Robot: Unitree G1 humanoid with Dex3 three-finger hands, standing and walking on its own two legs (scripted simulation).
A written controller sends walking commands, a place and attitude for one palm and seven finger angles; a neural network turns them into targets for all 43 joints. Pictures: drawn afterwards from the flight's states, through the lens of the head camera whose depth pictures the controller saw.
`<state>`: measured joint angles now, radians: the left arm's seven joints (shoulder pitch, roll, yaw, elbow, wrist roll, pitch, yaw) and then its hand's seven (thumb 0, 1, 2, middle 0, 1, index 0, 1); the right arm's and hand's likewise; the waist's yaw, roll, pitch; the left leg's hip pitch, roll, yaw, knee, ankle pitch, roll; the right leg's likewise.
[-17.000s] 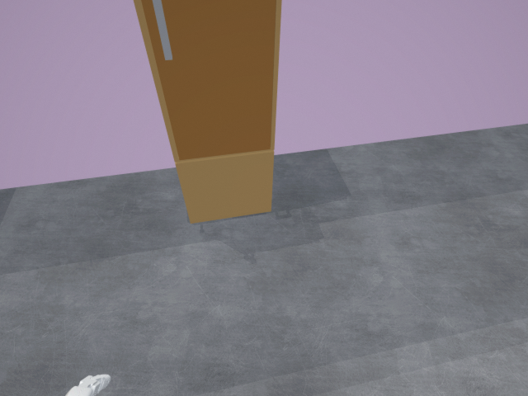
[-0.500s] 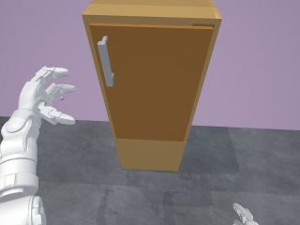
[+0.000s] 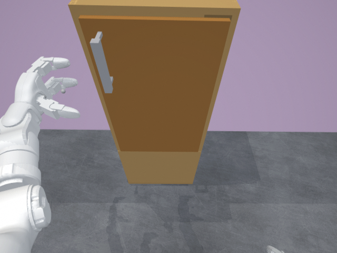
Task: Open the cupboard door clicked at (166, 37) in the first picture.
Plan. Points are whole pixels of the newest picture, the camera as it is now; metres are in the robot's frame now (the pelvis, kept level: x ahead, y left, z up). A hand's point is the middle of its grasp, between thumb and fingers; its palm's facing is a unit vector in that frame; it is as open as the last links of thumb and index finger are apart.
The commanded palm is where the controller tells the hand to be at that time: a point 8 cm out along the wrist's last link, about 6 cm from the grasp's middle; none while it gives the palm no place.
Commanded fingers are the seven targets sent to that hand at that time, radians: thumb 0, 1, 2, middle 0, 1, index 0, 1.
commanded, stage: move the hooked fingers beside the handle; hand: left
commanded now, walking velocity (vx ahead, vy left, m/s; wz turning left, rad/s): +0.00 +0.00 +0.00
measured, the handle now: (104, 64) +0.55 +0.18 +0.15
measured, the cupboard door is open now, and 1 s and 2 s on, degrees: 0 0 0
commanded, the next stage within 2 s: slide the fingers in behind the handle in 1.24 s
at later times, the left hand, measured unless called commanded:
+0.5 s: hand (71, 73) +0.50 +0.25 +0.15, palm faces +0.00 -1.00 +0.00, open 14.0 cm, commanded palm +0.48 +0.30 +0.15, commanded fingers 0.00 -0.50 0.30 -0.30 -1.20 -0.30 -1.20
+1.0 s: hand (76, 72) +0.51 +0.24 +0.15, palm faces -0.02 -1.00 +0.02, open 14.0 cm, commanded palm +0.49 +0.29 +0.14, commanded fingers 0.00 -0.50 0.30 -0.30 -1.20 -0.30 -1.20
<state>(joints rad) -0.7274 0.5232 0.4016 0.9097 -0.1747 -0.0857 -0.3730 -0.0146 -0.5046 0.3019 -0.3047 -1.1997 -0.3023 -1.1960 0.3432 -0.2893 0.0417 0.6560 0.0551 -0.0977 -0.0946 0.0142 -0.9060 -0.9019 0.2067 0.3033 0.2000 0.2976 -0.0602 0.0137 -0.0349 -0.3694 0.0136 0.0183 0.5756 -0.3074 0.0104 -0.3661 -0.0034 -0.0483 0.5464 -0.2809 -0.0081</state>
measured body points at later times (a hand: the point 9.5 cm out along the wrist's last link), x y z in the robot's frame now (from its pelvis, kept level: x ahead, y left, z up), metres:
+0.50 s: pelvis +0.00 +0.01 -0.01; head +0.09 +0.02 +0.43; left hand +0.50 +0.30 +0.16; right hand -0.01 -0.28 -0.11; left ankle -0.01 +0.11 -0.73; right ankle -0.01 -0.11 -0.73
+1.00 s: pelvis +0.02 +0.02 -0.01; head +0.09 +0.03 +0.43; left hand +0.51 +0.29 +0.15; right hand +0.03 -0.25 -0.12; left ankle -0.01 +0.11 -0.73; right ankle -0.01 -0.11 -0.73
